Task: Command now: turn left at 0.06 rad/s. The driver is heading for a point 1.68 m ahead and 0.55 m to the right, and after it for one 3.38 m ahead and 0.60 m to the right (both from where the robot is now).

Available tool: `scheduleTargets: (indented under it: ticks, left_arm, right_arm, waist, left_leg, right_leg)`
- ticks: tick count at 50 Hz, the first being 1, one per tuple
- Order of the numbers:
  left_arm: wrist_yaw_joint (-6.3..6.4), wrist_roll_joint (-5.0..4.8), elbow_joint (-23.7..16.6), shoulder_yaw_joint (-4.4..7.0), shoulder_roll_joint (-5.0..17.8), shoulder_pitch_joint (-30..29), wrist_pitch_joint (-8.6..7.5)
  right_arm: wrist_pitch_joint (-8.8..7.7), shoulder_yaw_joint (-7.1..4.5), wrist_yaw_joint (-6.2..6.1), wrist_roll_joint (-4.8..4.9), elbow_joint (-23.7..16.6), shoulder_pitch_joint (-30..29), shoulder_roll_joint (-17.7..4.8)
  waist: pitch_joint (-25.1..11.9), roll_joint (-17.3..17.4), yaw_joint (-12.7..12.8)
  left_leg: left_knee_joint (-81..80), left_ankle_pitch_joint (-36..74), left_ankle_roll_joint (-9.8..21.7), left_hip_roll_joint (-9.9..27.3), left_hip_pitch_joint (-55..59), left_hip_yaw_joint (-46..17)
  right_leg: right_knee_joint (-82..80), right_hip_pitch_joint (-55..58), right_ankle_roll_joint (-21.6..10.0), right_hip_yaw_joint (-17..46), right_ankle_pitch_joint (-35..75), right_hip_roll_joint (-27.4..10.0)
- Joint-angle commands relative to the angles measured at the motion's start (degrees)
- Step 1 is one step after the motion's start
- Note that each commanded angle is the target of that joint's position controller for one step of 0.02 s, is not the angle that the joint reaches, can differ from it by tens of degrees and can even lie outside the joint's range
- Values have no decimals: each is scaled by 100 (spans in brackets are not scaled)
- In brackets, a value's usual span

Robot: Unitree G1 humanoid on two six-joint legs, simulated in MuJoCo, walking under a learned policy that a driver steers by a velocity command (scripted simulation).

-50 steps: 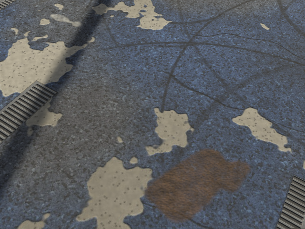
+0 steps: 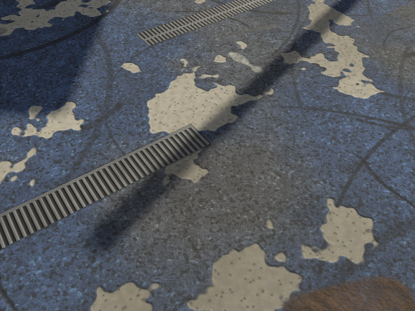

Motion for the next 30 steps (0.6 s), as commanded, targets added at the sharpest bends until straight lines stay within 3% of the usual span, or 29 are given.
scheduleTargets:
  ticks: [1, 5, 14, 24, 25, 27, 28, 30]
  left_arm:
    - [9, 9, -197, 140, 630, -98, -102]
    - [72, 3, -14, 110, 569, -17, -175]
    - [174, -16, 324, 87, 562, 52, -149]
    - [217, -30, 695, 65, 473, 140, -112]
    - [223, -41, 772, 59, 430, 241, -102]
    - [243, -106, 781, 67, 398, 195, -97]
    - [246, -112, 716, 59, 356, 87, -133]
    - [191, -164, 581, 23, 186, -72, -290]
  right_arm:
    - [-39, -247, -42, 9, -241, -78, -850]
    - [-19, -252, -85, 30, -60, -19, -774]
    - [-58, -274, -111, 63, 510, 132, -767]
    - [-86, -245, -156, 94, 1150, 301, -791]
    - [-76, -246, -167, 104, 1242, 394, -796]
    - [-44, -320, -188, 174, 1321, 506, -992]
    - [-63, -346, -185, 192, 1329, 584, -1074]
    - [-179, -416, -159, 225, 1422, 891, -1297]
  waist:
    - [-43, -45, -98]
    - [-205, -32, -79]
    - [-147, 162, -46]
    - [-61, 141, -66]
    - [-175, 185, -72]
    - [100, 384, -170]
    - [357, 564, -242]
    - [610, 1159, -349]
  left_leg:
    - [-633, 344, 173, 542, 22, -589]
    - [-561, 864, 169, 506, 124, -514]
    - [-610, 1016, 103, 450, 99, -432]
    - [-637, 1126, 76, 409, 119, -356]
    - [-689, 500, 106, 364, 163, -327]
    - [-891, -1832, 349, 427, -109, -558]
    - [-1163, -2667, 535, 691, -277, -962]
    - [-1840, -3439, 1060, 1544, -219, -2244]
  right_leg:
    - [-551, -77, -145, 148, 704, -118]
    - [-572, 109, -66, 124, 887, -96]
    - [-584, 192, -89, 70, 790, -45]
    - [-621, 202, -100, 5, 815, 27]
    - [-567, 222, -113, -109, 295, 124]
    - [-112, -245, -229, -363, -1145, 372]
    - [193, -626, -277, -404, -1490, 419]
    - [1113, -1215, -386, -400, -1189, 426]
Next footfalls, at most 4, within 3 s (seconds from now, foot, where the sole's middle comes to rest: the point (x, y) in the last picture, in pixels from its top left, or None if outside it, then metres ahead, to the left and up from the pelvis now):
1.18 left None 0.43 0.09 -0.77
1.72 right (272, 255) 0.72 -0.18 -0.77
2.20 left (241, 179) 1.05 -0.08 -0.77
2.72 right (334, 171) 1.11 -0.47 -0.77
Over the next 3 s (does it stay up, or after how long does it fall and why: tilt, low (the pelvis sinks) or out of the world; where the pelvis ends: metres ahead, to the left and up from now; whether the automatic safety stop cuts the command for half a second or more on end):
stays up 1.13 -0.37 0.01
